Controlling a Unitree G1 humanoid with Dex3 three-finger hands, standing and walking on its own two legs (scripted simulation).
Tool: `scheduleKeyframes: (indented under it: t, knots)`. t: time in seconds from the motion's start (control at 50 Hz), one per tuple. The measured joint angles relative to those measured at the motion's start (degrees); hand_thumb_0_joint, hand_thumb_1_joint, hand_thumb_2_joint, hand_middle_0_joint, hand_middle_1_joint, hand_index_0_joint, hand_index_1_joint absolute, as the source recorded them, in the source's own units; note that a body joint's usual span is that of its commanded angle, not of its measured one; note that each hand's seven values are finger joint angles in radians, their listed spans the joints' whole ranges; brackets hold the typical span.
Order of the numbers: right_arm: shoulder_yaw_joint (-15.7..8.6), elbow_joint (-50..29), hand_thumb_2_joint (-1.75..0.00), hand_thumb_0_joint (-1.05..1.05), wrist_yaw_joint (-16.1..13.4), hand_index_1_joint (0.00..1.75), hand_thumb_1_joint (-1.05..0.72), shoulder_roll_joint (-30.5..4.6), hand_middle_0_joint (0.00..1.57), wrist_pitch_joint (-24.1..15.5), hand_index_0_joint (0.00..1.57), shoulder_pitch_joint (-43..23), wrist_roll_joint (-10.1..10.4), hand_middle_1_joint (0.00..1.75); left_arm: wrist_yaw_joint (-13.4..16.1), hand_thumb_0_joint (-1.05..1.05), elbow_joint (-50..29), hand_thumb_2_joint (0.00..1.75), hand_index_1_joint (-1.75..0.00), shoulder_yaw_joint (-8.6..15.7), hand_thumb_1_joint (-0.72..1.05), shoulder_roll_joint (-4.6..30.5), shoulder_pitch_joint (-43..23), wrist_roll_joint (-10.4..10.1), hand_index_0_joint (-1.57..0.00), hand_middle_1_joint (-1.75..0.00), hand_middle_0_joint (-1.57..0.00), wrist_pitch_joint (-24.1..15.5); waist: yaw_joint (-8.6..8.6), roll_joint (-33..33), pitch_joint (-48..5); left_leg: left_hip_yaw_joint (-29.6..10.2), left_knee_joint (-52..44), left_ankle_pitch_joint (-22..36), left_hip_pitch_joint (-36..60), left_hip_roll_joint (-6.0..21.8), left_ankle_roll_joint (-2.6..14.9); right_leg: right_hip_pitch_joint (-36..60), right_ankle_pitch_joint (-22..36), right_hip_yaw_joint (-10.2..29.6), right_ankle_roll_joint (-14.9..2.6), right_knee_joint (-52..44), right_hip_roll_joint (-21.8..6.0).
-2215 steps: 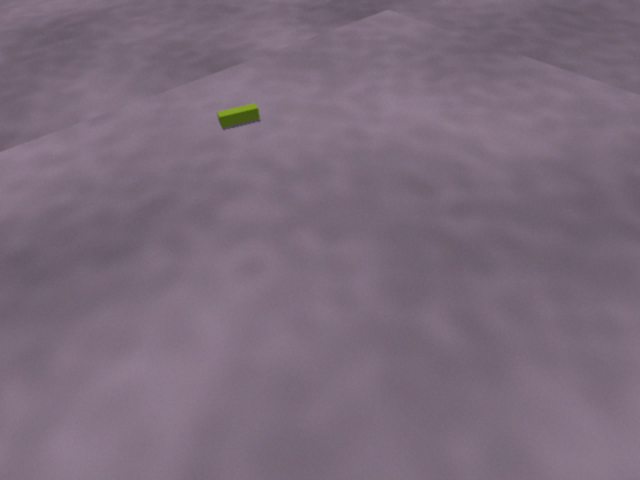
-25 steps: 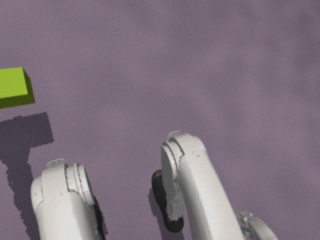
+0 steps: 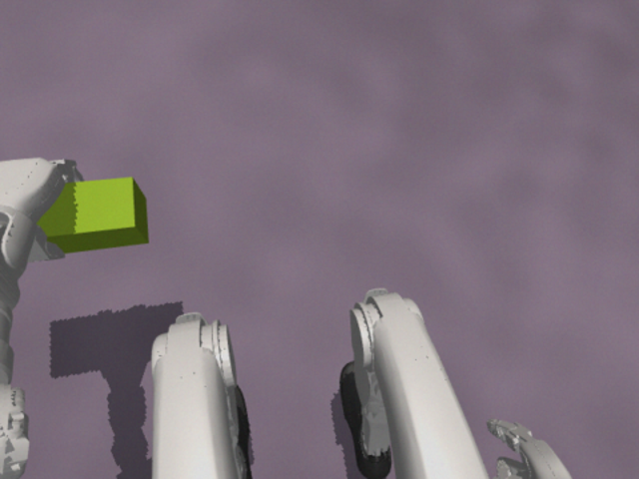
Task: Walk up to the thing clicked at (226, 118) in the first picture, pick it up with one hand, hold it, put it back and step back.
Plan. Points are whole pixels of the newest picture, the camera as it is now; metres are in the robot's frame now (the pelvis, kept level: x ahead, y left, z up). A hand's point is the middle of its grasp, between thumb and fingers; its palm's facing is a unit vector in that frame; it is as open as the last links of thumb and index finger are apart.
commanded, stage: lift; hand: left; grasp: from above
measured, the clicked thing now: (45, 221) +0.45 +0.33 -0.13
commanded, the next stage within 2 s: hold in 1.18 s
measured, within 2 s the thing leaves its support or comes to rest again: neither
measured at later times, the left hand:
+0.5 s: hand out of the picture +0.36 +0.28 +0.11, palm faces -0.43 -0.11 -0.89, open 9.9 cm
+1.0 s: hand out of the picture +0.36 +0.25 +0.23, palm faces -0.43 -0.09 -0.90, open 9.9 cm
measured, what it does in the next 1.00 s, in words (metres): rises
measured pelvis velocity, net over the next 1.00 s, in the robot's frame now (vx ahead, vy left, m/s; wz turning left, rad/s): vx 0.05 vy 0.00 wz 0.08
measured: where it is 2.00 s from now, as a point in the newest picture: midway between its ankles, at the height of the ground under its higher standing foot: (302, 452)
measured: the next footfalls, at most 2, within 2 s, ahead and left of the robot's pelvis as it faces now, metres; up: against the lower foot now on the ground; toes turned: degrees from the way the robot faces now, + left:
none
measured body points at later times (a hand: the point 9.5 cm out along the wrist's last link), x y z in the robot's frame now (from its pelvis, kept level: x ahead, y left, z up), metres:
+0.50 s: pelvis +0.01 +0.00 +0.18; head +0.13 +0.03 +0.61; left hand +0.38 +0.29 +0.16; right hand +0.15 -0.25 +0.06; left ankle +0.09 +0.12 -0.37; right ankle +0.10 -0.13 -0.37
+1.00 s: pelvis +0.05 +0.00 +0.30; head +0.11 +0.00 +0.75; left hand +0.38 +0.25 +0.28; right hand +0.16 -0.26 +0.18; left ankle +0.09 +0.12 -0.37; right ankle +0.10 -0.13 -0.37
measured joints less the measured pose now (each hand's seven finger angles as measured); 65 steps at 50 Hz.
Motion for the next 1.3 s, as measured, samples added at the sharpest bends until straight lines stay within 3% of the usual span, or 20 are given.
scheduleKeyframes:
  t: [0.2, 0.42, 0.66, 0.94, 1.14, 1.3]
  knots:
    - [-1.15, -0.27, -0.90, 0.00, -2.16, 0.30, -0.92, 0.99, 0.20, -0.31, 0.20, -1.79, 1.72, 0.30, -1.49, -0.01, -9.43, 0.59, -0.69, -2.15, 0.02, -3.89, 7.82, -3.30, -0.63, -0.76, -0.57, 2.46, 2.47, 0.38, -1.29, 1.02, -10.43, 0.77, 12.41, 0.28, -0.26, 11.63, 1.16, 0.55, -0.21, -10.05, -0.05]
    - [-1.46, 1.60, -0.89, 0.00, -5.14, 0.30, -0.91, 1.92, 0.20, -1.11, 0.20, -1.58, 3.28, 0.30, -1.08, -0.01, -16.47, 0.59, -0.69, -5.53, 0.01, -9.14, 17.34, -5.28, -0.63, -0.76, -0.58, 5.84, 3.72, 0.78, -1.20, 2.32, -27.37, 3.51, 32.69, 0.86, -0.67, 30.99, 4.52, 1.23, -0.63, -26.74, 0.26]
    - [-2.09, 4.52, -0.89, 0.01, -7.23, 0.30, -0.91, 2.13, 0.20, -4.35, 0.20, 1.88, 4.14, 0.30, 2.65, -0.01, -10.70, 0.59, -0.69, -9.48, 0.01, -13.86, 21.47, -4.11, -0.63, -0.76, -0.57, 7.10, 4.17, 0.77, -1.32, 3.77, -46.44, 7.79, 54.73, 0.97, -1.04, 52.35, 9.08, 2.08, -0.99, -45.50, 0.28]
    - [-3.40, 6.39, -0.89, 0.01, -7.28, 0.30, -0.91, 1.92, 0.20, -5.35, 0.20, 4.24, 4.11, 0.30, 7.57, -0.01, -4.61, 0.59, -0.70, -12.73, 0.02, -19.33, 21.42, -2.54, -0.62, -0.77, -0.57, 9.07, 4.83, 0.41, 0.63, 5.73, -62.97, 11.91, 72.51, 0.81, -1.21, 69.16, 13.33, 3.60, -1.07, -61.24, 0.11]
    - [-3.82, 6.47, -0.89, 0.01, -7.23, 0.30, -0.91, 2.21, 0.20, -4.47, 0.20, 4.74, 4.29, 0.30, 7.12, -0.01, -5.51, 0.59, -0.69, -13.51, 0.02, -20.72, 22.10, -4.28, -0.62, -0.76, -0.57, 11.30, 5.37, 0.49, 2.49, 6.65, -72.39, 14.36, 82.05, 0.60, -1.35, 78.14, 15.67, 4.31, -1.15, -70.05, -0.06]
    - [-4.30, 6.40, -0.89, 0.01, -7.24, 0.30, -0.91, 1.98, 0.20, -3.76, 0.20, 4.52, 4.48, 0.30, 5.98, -0.01, -6.80, 0.59, -0.69, -14.31, 0.02, -21.24, 23.54, -4.22, -0.63, -0.76, -0.57, 11.23, 6.05, 0.30, 2.80, 7.10, -78.04, 15.60, 88.15, 0.34, -1.45, 83.95, 16.80, 4.64, -1.21, -75.32, -0.27]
